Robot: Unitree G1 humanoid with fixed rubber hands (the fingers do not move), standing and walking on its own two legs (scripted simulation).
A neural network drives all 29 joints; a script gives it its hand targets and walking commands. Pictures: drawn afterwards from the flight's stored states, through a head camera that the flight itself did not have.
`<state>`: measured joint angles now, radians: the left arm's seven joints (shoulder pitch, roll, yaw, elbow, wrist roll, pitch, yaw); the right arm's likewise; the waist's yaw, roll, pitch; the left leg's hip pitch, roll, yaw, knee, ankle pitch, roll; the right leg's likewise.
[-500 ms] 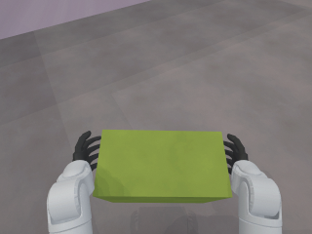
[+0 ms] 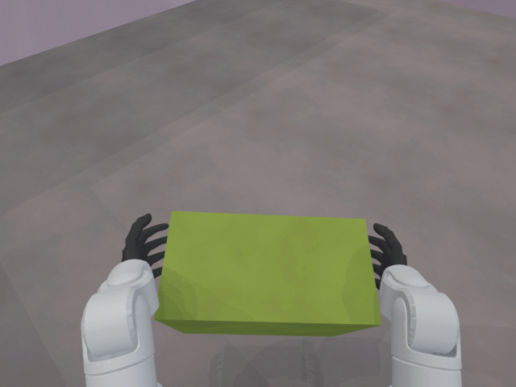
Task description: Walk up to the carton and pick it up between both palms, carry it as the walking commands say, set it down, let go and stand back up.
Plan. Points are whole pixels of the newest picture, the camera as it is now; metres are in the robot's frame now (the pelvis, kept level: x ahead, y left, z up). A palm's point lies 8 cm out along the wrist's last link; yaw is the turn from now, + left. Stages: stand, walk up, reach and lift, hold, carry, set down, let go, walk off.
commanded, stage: carry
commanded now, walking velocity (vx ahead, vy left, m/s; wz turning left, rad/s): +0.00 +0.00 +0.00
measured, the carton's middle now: (263, 282) +0.30 +0.00 -0.01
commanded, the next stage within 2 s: none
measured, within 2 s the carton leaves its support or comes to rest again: neither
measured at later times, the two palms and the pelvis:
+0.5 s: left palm (141, 309) +0.21 +0.14 +0.12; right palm (445, 319) +0.19 -0.21 +0.10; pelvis -0.06 -0.02 +0.02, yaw -1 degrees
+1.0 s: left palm (164, 333) +0.19 +0.11 +0.11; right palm (479, 353) +0.16 -0.24 +0.09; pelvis -0.09 -0.04 +0.02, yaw -4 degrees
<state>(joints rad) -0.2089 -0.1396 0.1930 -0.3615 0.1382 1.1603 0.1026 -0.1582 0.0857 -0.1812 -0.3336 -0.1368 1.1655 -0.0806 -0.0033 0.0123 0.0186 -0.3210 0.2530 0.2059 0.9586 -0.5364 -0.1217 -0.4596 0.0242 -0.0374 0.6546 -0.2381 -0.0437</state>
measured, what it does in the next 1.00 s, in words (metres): steps on the spot: left foot, then right foot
